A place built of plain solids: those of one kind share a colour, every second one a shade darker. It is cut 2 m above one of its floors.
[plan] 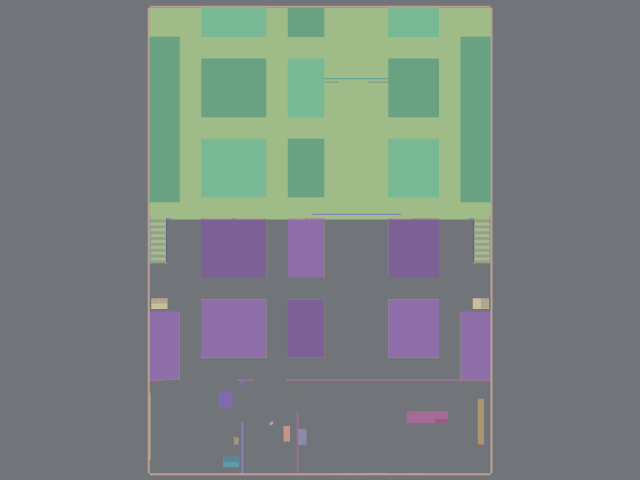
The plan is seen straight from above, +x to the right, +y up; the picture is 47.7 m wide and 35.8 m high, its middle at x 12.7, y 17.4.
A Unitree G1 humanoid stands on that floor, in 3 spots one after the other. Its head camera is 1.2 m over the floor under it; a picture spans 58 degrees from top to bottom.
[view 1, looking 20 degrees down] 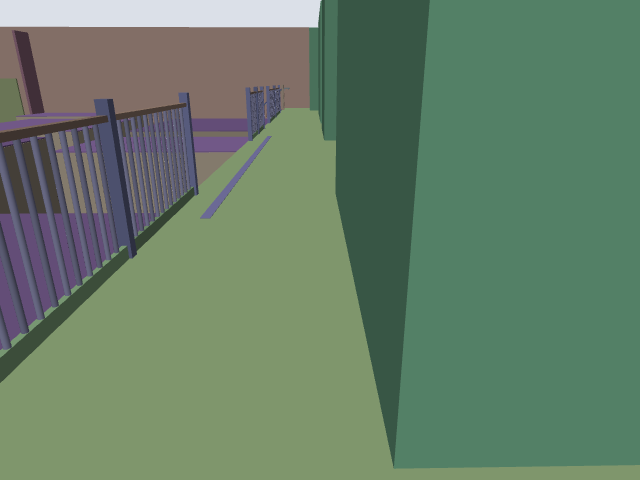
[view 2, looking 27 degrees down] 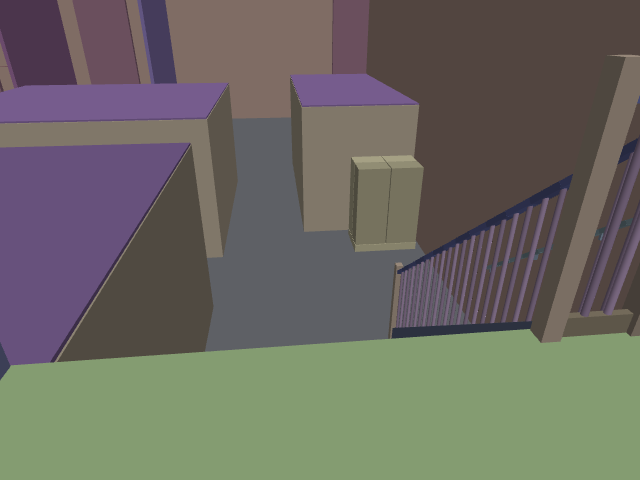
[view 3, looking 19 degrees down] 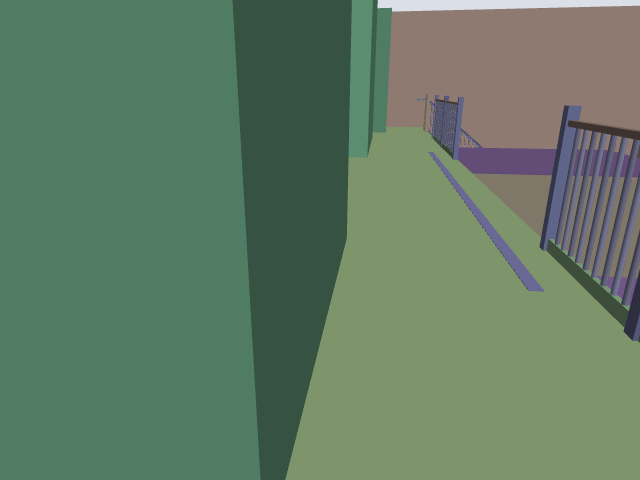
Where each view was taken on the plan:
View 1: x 22.66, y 20.32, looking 179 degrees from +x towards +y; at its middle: slab_deck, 3.51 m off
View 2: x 2.76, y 20.32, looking -96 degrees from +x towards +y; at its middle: ground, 8.85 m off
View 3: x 9.49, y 20.32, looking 8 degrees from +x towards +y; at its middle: units_deck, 1.99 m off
